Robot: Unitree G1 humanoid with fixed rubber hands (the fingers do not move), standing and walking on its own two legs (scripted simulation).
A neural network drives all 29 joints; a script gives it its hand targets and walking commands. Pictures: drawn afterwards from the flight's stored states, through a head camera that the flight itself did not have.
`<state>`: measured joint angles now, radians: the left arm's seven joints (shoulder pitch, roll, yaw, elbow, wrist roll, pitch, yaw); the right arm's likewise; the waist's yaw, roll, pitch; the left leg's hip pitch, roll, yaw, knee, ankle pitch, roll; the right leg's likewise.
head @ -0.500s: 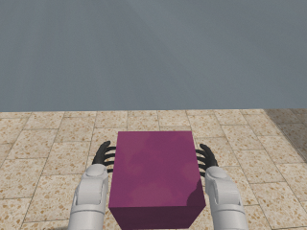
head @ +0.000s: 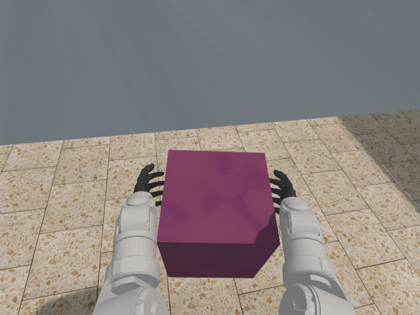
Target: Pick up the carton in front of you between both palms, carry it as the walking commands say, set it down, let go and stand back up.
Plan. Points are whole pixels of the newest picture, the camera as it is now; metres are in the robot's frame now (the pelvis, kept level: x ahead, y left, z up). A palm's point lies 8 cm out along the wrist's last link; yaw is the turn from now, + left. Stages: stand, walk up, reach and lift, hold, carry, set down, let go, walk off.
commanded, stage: set down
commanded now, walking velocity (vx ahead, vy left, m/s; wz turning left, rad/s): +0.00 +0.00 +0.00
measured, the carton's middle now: (213, 218) +0.35 +0.00 -0.05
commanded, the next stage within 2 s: none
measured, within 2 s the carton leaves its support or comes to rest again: neither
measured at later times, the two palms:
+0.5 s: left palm (151, 235) +0.36 +0.16 -0.18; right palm (256, 221) +0.42 -0.13 -0.18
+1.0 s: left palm (148, 248) +0.39 +0.19 -0.33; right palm (236, 229) +0.46 -0.10 -0.33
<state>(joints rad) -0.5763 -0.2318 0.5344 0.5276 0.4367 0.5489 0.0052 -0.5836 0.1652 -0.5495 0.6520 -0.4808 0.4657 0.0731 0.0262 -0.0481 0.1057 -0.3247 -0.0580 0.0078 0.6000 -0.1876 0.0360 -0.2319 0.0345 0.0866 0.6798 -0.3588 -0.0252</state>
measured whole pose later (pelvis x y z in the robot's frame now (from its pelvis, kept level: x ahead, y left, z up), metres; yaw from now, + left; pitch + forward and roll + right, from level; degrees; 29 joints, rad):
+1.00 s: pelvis -0.04 -0.03 -0.23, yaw -1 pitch +45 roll +0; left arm -0.87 -0.09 0.57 0.55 0.19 0.23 0.06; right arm -1.07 -0.05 -0.27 0.87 -0.18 0.20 -0.07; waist 0.12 -0.07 -0.13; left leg -1.98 -0.01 -0.02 1.58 -0.39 -0.02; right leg -1.88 0.12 0.00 1.69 -0.60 -0.03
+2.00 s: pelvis -0.06 -0.04 -0.37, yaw +1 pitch +44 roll +5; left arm -1.26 0.09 0.60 0.83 0.06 0.23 0.04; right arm -1.54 -0.27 -0.02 1.16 -0.10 0.23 -0.10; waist 0.24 -0.03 0.21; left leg -2.34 0.00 0.00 2.01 -0.44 -0.06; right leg -2.26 0.14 -0.02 2.18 -0.68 -0.07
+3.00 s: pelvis -0.07 -0.03 -0.38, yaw +1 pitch +38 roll +6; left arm -1.33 0.23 0.49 1.14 -0.12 0.02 0.09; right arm -1.62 -0.47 0.22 1.21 0.12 0.14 -0.02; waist 0.21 0.02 0.37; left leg -2.30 0.02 0.06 2.04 -0.42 -0.02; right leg -2.22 0.13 0.02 2.24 -0.68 -0.03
